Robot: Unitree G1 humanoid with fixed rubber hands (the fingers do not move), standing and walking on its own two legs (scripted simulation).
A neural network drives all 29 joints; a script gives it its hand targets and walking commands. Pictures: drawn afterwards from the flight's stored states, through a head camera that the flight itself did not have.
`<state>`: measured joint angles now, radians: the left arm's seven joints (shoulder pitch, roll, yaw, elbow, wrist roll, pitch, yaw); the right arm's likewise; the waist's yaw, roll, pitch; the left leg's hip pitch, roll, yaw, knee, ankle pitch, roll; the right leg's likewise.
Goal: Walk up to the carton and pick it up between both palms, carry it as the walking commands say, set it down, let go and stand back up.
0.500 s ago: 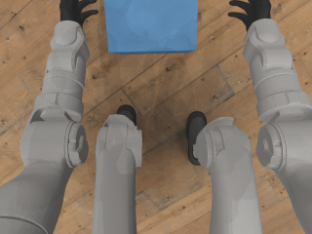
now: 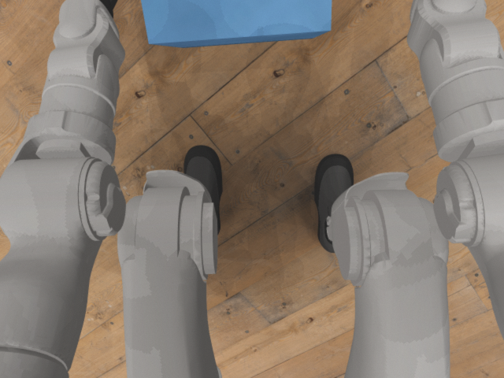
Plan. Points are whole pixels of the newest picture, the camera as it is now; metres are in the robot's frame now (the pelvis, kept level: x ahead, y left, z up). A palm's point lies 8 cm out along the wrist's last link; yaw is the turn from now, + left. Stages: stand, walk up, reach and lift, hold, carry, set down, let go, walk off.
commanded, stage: reach and lift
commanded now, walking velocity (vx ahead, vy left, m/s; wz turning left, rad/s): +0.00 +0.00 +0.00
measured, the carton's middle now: out of the picture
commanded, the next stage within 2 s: none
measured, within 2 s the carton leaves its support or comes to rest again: leaves its support in 1.74 s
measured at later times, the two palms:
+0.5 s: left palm out of the picture +0.50 +0.24 -0.23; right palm out of the picture +0.53 -0.13 -0.23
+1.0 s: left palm out of the picture +0.50 +0.24 -0.23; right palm out of the picture +0.53 -0.08 -0.22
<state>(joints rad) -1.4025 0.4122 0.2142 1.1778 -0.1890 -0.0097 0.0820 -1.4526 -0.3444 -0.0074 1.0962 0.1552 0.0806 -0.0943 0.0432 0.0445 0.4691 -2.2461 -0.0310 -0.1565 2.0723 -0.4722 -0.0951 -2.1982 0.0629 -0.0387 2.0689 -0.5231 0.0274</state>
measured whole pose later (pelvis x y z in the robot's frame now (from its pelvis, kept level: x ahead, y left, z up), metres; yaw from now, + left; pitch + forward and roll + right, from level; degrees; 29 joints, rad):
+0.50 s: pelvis +0.00 +0.00 +0.00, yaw +0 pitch +37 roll -4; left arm -1.42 0.41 0.21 1.20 -0.19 -0.01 0.07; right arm -1.45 -0.34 -0.01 1.11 0.16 0.08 -0.07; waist 0.04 0.04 0.46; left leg -2.25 -0.03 -0.16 2.08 -0.47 -0.10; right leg -2.20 0.06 -0.04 2.07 -0.52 0.03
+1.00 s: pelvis +0.00 +0.00 +0.00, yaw +0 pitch +37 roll -4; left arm -1.46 0.40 0.21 1.21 -0.18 -0.01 0.05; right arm -1.53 -0.25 -0.03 1.16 0.14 0.08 -0.04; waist 0.04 0.04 0.46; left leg -2.25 -0.03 -0.15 2.08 -0.47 -0.10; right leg -2.20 0.06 -0.04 2.07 -0.52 0.03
